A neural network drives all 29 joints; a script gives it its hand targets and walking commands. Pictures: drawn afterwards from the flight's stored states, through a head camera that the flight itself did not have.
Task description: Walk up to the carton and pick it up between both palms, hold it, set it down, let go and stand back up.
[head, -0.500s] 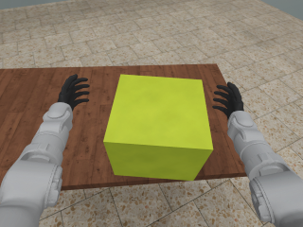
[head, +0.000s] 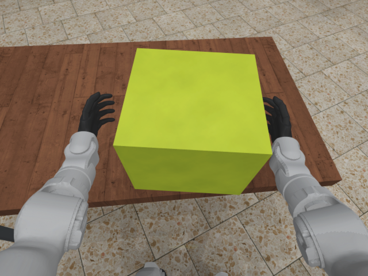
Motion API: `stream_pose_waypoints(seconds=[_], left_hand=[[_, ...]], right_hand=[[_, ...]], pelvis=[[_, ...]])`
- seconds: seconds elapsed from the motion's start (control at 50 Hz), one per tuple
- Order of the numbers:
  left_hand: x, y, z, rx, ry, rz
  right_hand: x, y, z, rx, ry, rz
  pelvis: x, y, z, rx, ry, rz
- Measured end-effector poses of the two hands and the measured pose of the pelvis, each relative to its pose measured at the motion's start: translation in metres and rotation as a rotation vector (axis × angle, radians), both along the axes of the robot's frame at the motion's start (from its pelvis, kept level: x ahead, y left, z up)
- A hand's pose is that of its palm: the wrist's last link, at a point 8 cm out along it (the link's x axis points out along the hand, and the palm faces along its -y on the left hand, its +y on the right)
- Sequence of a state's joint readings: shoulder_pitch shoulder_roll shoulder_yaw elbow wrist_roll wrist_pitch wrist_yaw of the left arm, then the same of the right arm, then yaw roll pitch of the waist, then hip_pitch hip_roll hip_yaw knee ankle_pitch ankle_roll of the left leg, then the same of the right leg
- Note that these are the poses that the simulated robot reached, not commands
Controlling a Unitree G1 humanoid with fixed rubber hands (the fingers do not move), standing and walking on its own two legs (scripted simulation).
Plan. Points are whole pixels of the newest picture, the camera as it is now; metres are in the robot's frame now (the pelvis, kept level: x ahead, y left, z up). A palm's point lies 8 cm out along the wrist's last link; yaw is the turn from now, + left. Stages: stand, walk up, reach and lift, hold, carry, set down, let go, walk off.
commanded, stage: reach and lift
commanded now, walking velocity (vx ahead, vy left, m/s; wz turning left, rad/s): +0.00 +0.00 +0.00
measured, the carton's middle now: (191, 125) +0.46 +0.03 +0.01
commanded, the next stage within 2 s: none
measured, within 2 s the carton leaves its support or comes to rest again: neither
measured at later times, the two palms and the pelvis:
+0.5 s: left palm (107, 129) +0.43 +0.22 +0.02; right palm (268, 131) +0.44 -0.14 +0.04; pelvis -0.01 +0.00 -0.01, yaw +1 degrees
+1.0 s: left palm (109, 130) +0.43 +0.21 +0.02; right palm (267, 132) +0.44 -0.14 +0.03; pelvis +0.00 +0.00 +0.00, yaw +0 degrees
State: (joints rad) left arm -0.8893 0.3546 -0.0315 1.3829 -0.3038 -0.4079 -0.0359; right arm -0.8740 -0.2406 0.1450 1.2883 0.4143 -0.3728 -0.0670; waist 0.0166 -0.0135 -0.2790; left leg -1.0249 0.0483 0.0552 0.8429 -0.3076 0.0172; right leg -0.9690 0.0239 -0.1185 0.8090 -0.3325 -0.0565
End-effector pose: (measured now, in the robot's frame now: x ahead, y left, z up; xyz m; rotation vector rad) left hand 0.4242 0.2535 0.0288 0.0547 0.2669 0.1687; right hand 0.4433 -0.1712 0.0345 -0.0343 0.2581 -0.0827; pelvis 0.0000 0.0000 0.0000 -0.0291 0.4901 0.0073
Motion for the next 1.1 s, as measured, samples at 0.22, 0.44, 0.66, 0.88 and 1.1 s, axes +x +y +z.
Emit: stream_pose_waypoints(seconds=[0.22,0.44,0.66,0.88,1.1], left_hand=[[-0.004,-0.011,0.004,-0.019,0.009,-0.008],[0.003,-0.030,-0.003,-0.027,-0.002,-0.034],[0.001,-0.038,-0.011,-0.036,0.003,-0.027],[0.004,-0.041,-0.007,-0.040,0.001,-0.016],[0.003,-0.041,-0.008,-0.044,-0.013,-0.014]], right_hand=[[-0.003,0.000,0.007,0.018,0.012,0.001],[0.001,0.026,0.004,0.024,0.009,0.002],[0.000,0.028,0.001,0.020,-0.005,-0.015],[0.001,0.028,-0.001,0.026,-0.004,-0.018],[0.001,0.028,0.000,0.011,-0.007,-0.016]], pelvis=[[-0.009,0.000,-0.004,0.013,-0.007,-0.006],[-0.009,-0.002,-0.006,0.008,-0.002,0.011],[-0.001,0.001,-0.001,0.005,-0.007,0.001],[0.002,0.003,-0.001,0.007,-0.022,-0.005],[0.001,0.002,-0.001,0.006,-0.024,0.003]])
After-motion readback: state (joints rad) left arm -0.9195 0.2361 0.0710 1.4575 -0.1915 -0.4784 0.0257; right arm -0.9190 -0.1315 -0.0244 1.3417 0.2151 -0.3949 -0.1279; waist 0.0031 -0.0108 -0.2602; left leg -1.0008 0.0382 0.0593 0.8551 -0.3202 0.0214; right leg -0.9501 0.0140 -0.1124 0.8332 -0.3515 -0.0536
